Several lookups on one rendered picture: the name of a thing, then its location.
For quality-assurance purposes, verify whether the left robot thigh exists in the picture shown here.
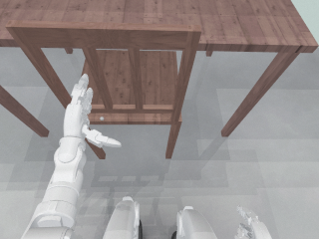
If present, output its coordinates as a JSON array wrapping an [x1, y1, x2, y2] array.
[[103, 200, 140, 239]]

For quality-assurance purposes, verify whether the robot right hand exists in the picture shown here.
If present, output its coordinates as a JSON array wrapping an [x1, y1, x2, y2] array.
[[234, 205, 272, 239]]

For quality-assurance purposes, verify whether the robot left shin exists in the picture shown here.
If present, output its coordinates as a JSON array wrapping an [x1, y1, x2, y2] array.
[[116, 196, 139, 239]]

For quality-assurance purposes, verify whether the robot left forearm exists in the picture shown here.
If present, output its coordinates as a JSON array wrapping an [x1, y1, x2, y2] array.
[[21, 135, 87, 239]]

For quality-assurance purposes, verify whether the chair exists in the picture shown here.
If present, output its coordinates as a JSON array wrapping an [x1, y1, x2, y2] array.
[[5, 20, 202, 159]]

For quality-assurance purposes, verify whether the table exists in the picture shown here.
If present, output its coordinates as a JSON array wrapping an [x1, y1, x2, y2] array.
[[0, 0, 319, 137]]

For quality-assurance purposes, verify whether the robot left upper arm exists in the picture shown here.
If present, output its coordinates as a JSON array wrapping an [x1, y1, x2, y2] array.
[[23, 226, 75, 239]]

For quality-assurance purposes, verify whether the robot left hand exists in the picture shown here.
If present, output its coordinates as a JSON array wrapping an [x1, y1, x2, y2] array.
[[63, 74, 122, 148]]

